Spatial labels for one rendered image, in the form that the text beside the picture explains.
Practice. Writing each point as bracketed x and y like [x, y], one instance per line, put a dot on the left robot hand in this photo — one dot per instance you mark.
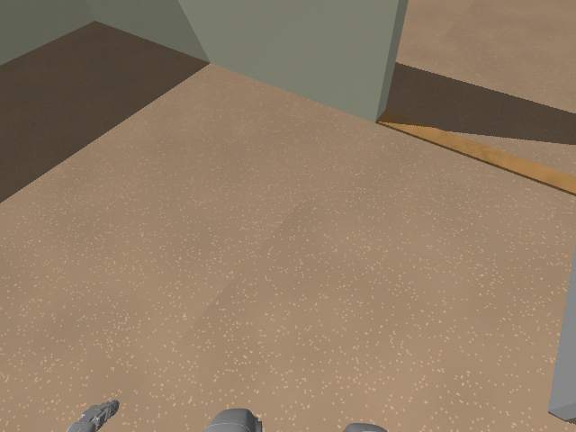
[95, 417]

